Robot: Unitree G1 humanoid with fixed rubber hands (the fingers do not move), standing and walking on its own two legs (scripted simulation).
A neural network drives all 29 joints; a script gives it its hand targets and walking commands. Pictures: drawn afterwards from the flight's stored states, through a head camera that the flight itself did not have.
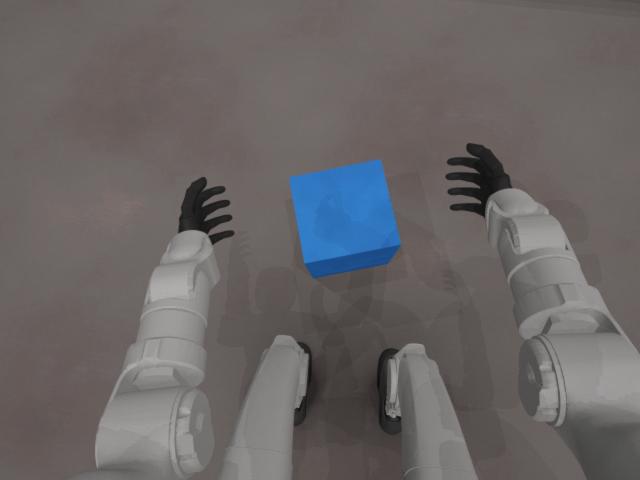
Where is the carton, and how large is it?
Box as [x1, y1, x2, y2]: [289, 159, 400, 277]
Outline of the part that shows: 380,159 289,177 304,263 313,277 387,263 400,245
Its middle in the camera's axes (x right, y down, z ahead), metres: +0.06 -0.05 +0.96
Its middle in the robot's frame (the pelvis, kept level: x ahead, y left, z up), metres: +0.53 +0.03 -0.54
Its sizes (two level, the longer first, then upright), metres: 0.210 0.200 0.250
